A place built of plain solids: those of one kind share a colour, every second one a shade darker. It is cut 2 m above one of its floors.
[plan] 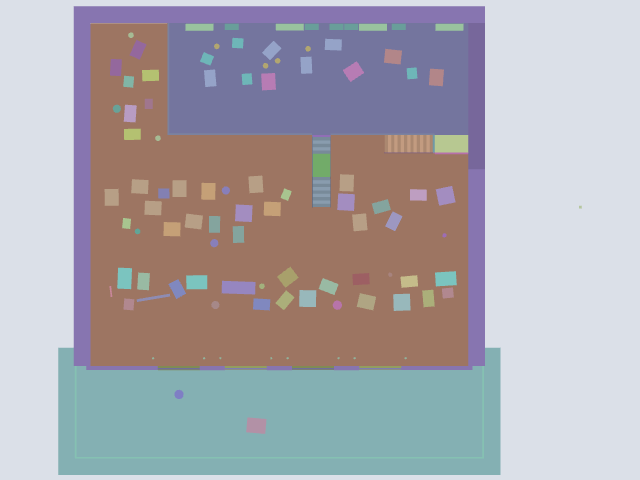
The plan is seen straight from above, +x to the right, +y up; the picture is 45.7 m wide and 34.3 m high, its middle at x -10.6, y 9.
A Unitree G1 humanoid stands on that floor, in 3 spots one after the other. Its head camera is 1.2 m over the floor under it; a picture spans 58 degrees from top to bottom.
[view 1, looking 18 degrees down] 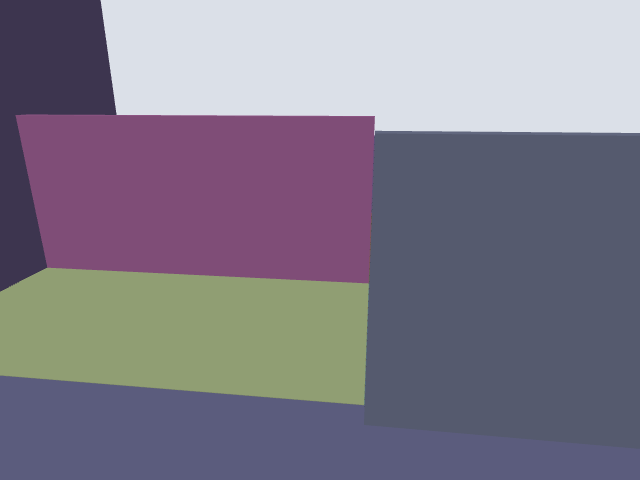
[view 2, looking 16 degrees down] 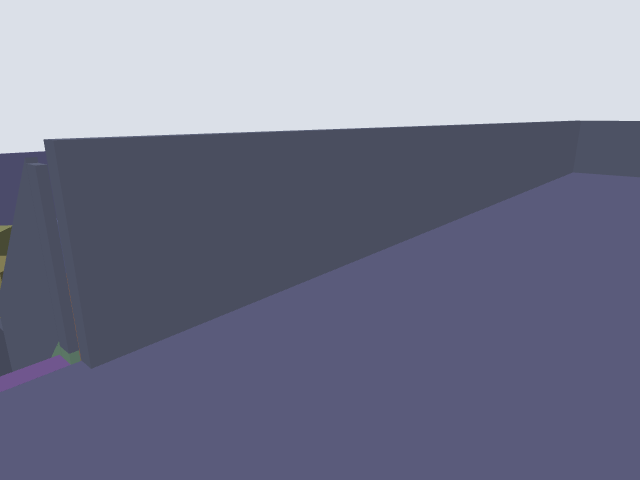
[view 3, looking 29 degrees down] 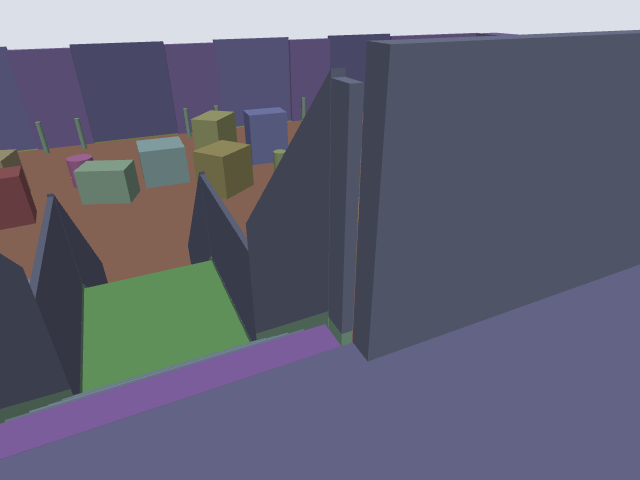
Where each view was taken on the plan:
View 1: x -2.40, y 18.00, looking -83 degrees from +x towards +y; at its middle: rail_hmland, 2.92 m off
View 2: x -10.50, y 18.70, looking -139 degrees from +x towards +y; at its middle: rail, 3.30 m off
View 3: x -10.50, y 17.64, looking -115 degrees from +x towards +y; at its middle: rail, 1.69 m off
